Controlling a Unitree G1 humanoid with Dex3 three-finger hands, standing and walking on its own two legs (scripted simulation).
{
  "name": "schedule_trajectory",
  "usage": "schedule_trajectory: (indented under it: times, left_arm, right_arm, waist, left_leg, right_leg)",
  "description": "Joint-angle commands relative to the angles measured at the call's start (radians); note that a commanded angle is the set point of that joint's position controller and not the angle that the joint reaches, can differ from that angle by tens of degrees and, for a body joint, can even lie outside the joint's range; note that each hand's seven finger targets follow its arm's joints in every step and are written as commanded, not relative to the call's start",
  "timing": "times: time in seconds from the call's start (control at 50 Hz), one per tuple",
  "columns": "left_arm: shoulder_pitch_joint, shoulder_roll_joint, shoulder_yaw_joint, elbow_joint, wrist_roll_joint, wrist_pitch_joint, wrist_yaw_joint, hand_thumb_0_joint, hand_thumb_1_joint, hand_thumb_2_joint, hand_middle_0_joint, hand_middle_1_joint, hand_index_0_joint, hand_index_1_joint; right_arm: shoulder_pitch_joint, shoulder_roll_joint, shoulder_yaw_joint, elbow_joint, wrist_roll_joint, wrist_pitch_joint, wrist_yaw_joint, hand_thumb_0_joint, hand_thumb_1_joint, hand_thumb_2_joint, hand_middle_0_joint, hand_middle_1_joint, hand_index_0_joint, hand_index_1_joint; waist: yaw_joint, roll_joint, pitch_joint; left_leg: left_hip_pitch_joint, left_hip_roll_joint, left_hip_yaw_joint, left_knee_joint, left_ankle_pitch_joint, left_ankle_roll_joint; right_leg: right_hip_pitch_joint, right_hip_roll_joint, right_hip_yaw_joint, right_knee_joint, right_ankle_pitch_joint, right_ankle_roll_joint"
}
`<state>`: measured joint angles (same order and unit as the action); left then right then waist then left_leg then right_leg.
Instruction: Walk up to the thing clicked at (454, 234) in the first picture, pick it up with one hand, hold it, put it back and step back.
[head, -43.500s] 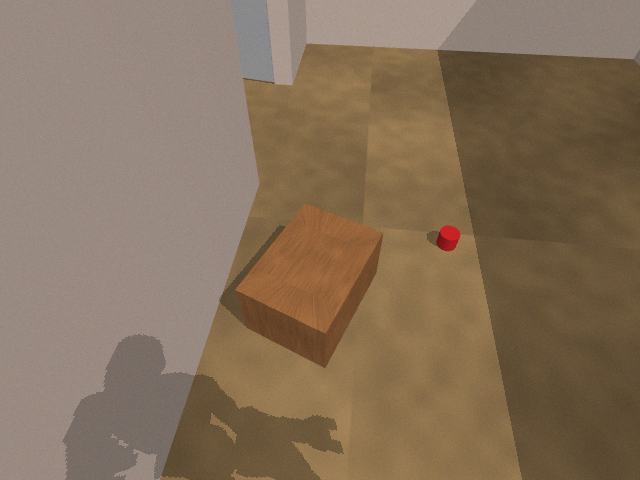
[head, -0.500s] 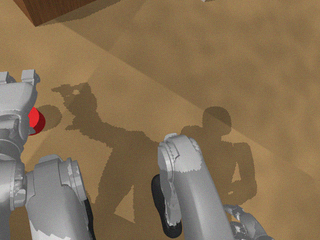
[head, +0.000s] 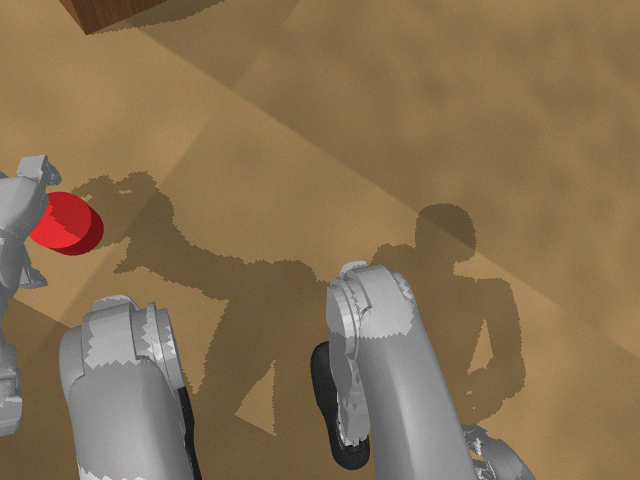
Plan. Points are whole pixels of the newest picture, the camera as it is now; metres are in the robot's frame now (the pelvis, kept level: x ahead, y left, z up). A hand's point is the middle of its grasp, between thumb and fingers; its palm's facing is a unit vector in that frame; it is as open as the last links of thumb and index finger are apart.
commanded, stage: rest palm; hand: left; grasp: from above
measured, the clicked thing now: (67, 225) +0.44 +0.29 -0.28
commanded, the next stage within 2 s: close in 1.52 s
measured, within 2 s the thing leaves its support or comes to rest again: neither
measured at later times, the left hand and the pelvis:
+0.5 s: hand (47, 214) +0.45 +0.30 -0.23, palm faces -0.45 -0.13 -0.89, open 14.2 cm; pelvis +0.00 +0.00 -0.02, yaw -3 degrees
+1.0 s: hand (52, 231) +0.43 +0.30 -0.25, palm faces -0.40 -0.10 -0.91, open 14.1 cm; pelvis +0.00 +0.01 -0.02, yaw -4 degrees
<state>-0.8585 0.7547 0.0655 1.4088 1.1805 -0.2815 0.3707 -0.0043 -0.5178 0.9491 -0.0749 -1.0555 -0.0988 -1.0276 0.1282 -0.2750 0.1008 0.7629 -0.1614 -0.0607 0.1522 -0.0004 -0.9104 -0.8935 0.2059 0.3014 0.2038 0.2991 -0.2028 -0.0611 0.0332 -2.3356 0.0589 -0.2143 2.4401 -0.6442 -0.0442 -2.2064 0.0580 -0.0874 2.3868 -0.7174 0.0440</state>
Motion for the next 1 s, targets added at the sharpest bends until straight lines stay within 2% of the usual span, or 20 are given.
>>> schedule_trajectory:
  times: [0.0, 0.08, 0.18, 0.24, 0.3, 0.38, 0.42, 0.44, 0.46, 0.5, 0.58, 0.62, 0.66, 0.7, 0.72, 0.8, 0.84, 0.88, 0.92, 0.98]
  left_arm:
    - [-0.304, 0.207, 0.064, -0.097, 0.078, -0.056, 0.166, 0.000, -0.539, 0.972, -0.058, -1.001, -0.061, -0.996]
    - [-0.350, 0.232, 0.086, -0.038, 0.148, -0.007, 0.284, 0.000, -0.547, 0.994, -0.058, -0.960, -0.048, -0.967]
    - [-0.395, 0.237, 0.094, 0.034, 0.133, 0.088, 0.350, 0.000, -0.533, 0.982, -0.058, -0.956, -0.050, -0.960]
    - [-0.414, 0.236, 0.069, 0.127, 0.119, 0.129, 0.337, 0.000, -0.535, 0.983, -0.057, -0.955, -0.049, -0.960]
    - [-0.420, 0.224, 0.048, 0.176, 0.077, 0.148, 0.302, 0.000, -0.520, 0.971, -0.057, -0.981, -0.058, -0.977]
    - [-0.340, 0.284, 0.075, 0.177, 0.021, 0.145, 0.237, 0.000, -0.511, 0.952, -0.056, -1.008, -0.064, -0.997]
    - [-0.291, 0.275, 0.071, 0.181, -0.003, 0.133, 0.211, 0.000, -0.507, 0.939, -0.055, -1.017, -0.067, -1.001]
    - [-0.281, 0.304, 0.098, 0.197, -0.008, 0.126, 0.204, 0.000, -0.504, 0.935, -0.055, -1.022, -0.069, -1.005]
    - [-0.265, 0.316, 0.108, 0.181, -0.009, 0.118, 0.197, 0.000, -0.504, 0.934, -0.055, -1.021, -0.070, -1.004]
    - [-0.272, 0.317, 0.114, 0.149, -0.020, 0.092, 0.188, 0.000, -0.504, 0.935, -0.057, -1.018, -0.070, -1.001]
    - [-0.256, 0.322, 0.121, 0.122, -0.009, 0.034, 0.201, 0.000, -0.514, 0.948, -0.057, -1.006, -0.064, -0.995]
    - [-0.284, 0.296, 0.084, 0.105, 0.013, 0.010, 0.212, 0.000, -0.514, 0.953, -0.058, -0.988, -0.062, -0.981]
    - [-0.293, 0.318, 0.089, 0.109, 0.037, -0.007, 0.231, 0.000, -0.521, 0.968, -0.063, -0.974, -0.061, -0.973]
    - [-0.277, 0.354, 0.129, 0.092, 0.045, -0.022, 0.266, 0.000, -0.512, 0.967, -0.066, -0.968, -0.064, -0.967]
    - [-0.235, 0.338, 0.124, 0.125, 0.062, -0.018, 0.280, 0.000, -0.525, 0.980, -0.066, -0.955, -0.059, -0.960]
    - [-0.279, 0.291, 0.075, 0.147, 0.101, 0.003, 0.341, 0.000, -0.506, 0.968, -0.065, -0.962, -0.062, -0.963]
    - [-0.293, 0.294, 0.080, 0.160, 0.096, 0.023, 0.366, 0.000, -0.515, 0.979, -0.069, -0.956, -0.062, -0.961]
    - [-0.312, 0.272, 0.052, 0.176, 0.093, 0.048, 0.384, 0.000, -0.505, 0.969, -0.067, -0.970, -0.064, -0.970]
    - [-0.331, 0.243, 0.020, 0.198, 0.083, 0.072, 0.384, 0.000, -0.503, 0.960, -0.068, -0.965, -0.066, -0.964]
    - [-0.352, 0.252, 0.022, 0.217, 0.060, 0.097, 0.380, 0.000, -0.501, 0.943, -0.065, -0.983, -0.069, -0.975]
  right_arm:
    - [0.164, -0.254, -0.077, -0.005, -0.021, -0.011, -0.015, 0.000, -0.893, -0.898, 0.200, 0.300, 0.200, 0.300]
    - [0.119, -0.272, -0.079, 0.007, -0.047, -0.026, -0.005, 0.000, -0.888, -0.898, 0.200, 0.300, 0.200, 0.300]
    - [0.089, -0.278, -0.070, 0.021, -0.076, -0.052, 0.015, 0.000, -0.888, -0.898, 0.200, 0.300, 0.200, 0.300]
    - [0.093, -0.285, -0.055, 0.025, -0.083, -0.069, 0.030, 0.000, -0.886, -0.898, 0.200, 0.300, 0.200, 0.300]
    - [0.107, -0.290, -0.037, 0.018, -0.095, -0.095, 0.048, 0.000, -0.887, -0.897, 0.200, 0.300, 0.200, 0.300]
    - [0.122, -0.292, -0.013, -0.003, -0.096, -0.121, 0.056, 0.000, -0.891, -0.898, 0.200, 0.300, 0.200, 0.300]
    - [0.118, -0.284, -0.005, -0.010, -0.091, -0.124, 0.056, 0.000, -0.894, -0.899, 0.200, 0.300, 0.200, 0.300]
    - [0.135, -0.283, 0.000, 0.004, -0.095, -0.123, 0.057, 0.000, -0.894, -0.899, 0.200, 0.300, 0.200, 0.300]
    - [0.143, -0.284, 0.003, -0.002, -0.095, -0.121, 0.059, 0.000, -0.894, -0.899, 0.200, 0.300, 0.200, 0.300]
    - [0.155, -0.280, 0.017, -0.005, -0.098, -0.118, 0.064, 0.000, -0.893, -0.899, 0.200, 0.300, 0.200, 0.300]
    - [0.144, -0.298, 0.018, -0.013, -0.093, -0.109, 0.063, 0.000, -0.890, -0.899, 0.200, 0.300, 0.200, 0.300]
    - [0.139, -0.298, 0.026, -0.016, -0.101, -0.115, 0.068, 0.000, -0.887, -0.898, 0.200, 0.300, 0.200, 0.300]
    - [0.133, -0.304, 0.026, -0.012, -0.102, -0.118, 0.072, 0.000, -0.886, -0.897, 0.200, 0.300, 0.200, 0.300]
    - [0.130, -0.314, 0.026, -0.015, -0.101, -0.122, 0.068, 0.000, -0.884, -0.897, 0.200, 0.300, 0.200, 0.300]
    - [0.122, -0.311, 0.029, -0.018, -0.104, -0.124, 0.070, 0.000, -0.884, -0.897, 0.200, 0.300, 0.200, 0.300]
    - [0.095, -0.318, 0.018, 0.004, -0.126, -0.146, 0.083, 0.000, -0.883, -0.898, 0.200, 0.300, 0.200, 0.300]
    - [0.093, -0.321, 0.018, 0.012, -0.125, -0.151, 0.084, 0.000, -0.884, -0.899, 0.200, 0.300, 0.200, 0.300]
    - [0.085, -0.327, 0.014, 0.020, -0.128, -0.166, 0.094, 0.000, -0.885, -0.899, 0.200, 0.300, 0.200, 0.300]
    - [0.081, -0.333, 0.009, 0.027, -0.128, -0.180, 0.104, 0.000, -0.887, -0.899, 0.200, 0.300, 0.200, 0.300]
    - [0.087, -0.335, 0.016, 0.024, -0.123, -0.193, 0.113, 0.000, -0.890, -0.900, 0.200, 0.300, 0.200, 0.300]
  waist:
    - [-0.046, 0.366, -0.641]
    - [-0.063, 0.433, -0.633]
    - [-0.087, 0.457, -0.625]
    - [-0.108, 0.437, -0.598]
    - [-0.135, 0.392, -0.578]
    - [-0.106, 0.327, -0.614]
    - [-0.090, 0.310, -0.632]
    - [-0.103, 0.290, -0.630]
    - [-0.092, 0.293, -0.637]
    - [-0.103, 0.287, -0.639]
    - [-0.098, 0.311, -0.618]
    - [-0.117, 0.343, -0.593]
    - [-0.122, 0.352, -0.569]
    - [-0.106, 0.354, -0.566]
    - [-0.099, 0.372, -0.561]
    - [-0.126, 0.404, -0.515]
    - [-0.125, 0.403, -0.521]
    - [-0.131, 0.396, -0.508]
    - [-0.147, 0.401, -0.489]
    - [-0.150, 0.398, -0.491]
  left_leg:
    - [0.545, -0.010, 0.128, -0.208, 0.125, 0.041]
    - [0.583, -0.006, 0.122, -0.214, 0.105, 0.031]
    - [0.539, -0.010, 0.137, -0.189, 0.091, 0.038]
    - [0.505, -0.005, 0.137, -0.163, 0.082, 0.046]
    - [0.486, -0.004, 0.121, -0.147, 0.066, 0.054]
    - [0.454, -0.007, 0.123, -0.122, 0.130, 0.069]
    - [0.439, -0.003, 0.118, -0.122, 0.152, 0.071]
    - [0.429, -0.003, 0.119, -0.109, 0.164, 0.074]
    - [0.425, -0.003, 0.118, -0.117, 0.173, 0.072]
    - [0.425, -0.001, 0.112, -0.113, 0.187, 0.074]
    - [0.427, 0.003, 0.101, -0.115, 0.164, 0.066]
    - [0.443, 0.003, 0.100, -0.109, 0.164, 0.062]
    - [0.447, 0.006, 0.092, -0.112, 0.137, 0.057]
    - [0.442, 0.007, 0.088, -0.124, 0.112, 0.056]
    - [0.461, 0.004, 0.089, -0.134, 0.109, 0.051]
    - [0.468, 0.005, 0.086, -0.141, 0.063, 0.039]
    - [0.461, 0.006, 0.084, -0.148, 0.069, 0.041]
    - [0.455, 0.007, 0.086, -0.142, 0.065, 0.040]
    - [0.458, 0.008, 0.084, -0.134, 0.061, 0.039]
    - [0.459, 0.010, 0.081, -0.132, 0.078, 0.042]
  right_leg:
    - [0.232, 0.035, -0.126, -0.226, 0.232, -0.074]
    - [0.144, 0.030, -0.147, -0.188, 0.205, -0.081]
    - [0.145, 0.027, -0.134, -0.199, 0.211, -0.071]
    - [0.150, 0.029, -0.133, -0.200, 0.215, -0.066]
    - [0.174, 0.034, -0.142, -0.209, 0.199, -0.061]
    - [0.284, 0.039, -0.126, -0.219, 0.260, -0.053]
    - [0.324, 0.046, -0.127, -0.218, 0.283, -0.051]
    - [0.346, 0.045, -0.126, -0.216, 0.304, -0.046]
    - [0.368, 0.047, -0.125, -0.215, 0.312, -0.047]
    - [0.384, 0.050, -0.134, -0.215, 0.335, -0.042]
    - [0.370, 0.060, -0.143, -0.215, 0.314, -0.048]
    - [0.351, 0.061, -0.151, -0.209, 0.321, -0.048]
    - [0.320, 0.062, -0.162, -0.197, 0.291, -0.054]
    - [0.314, 0.063, -0.167, -0.210, 0.260, -0.055]
    - [0.310, 0.064, -0.169, -0.201, 0.252, -0.059]
    - [0.240, 0.064, -0.184, -0.187, 0.202, -0.066]
    - [0.238, 0.068, -0.180, -0.202, 0.210, -0.066]
    - [0.223, 0.067, -0.179, -0.203, 0.208, -0.064]
    - [0.204, 0.064, -0.182, -0.197, 0.204, -0.063]
    - [0.222, 0.064, -0.178, -0.199, 0.227, -0.058]
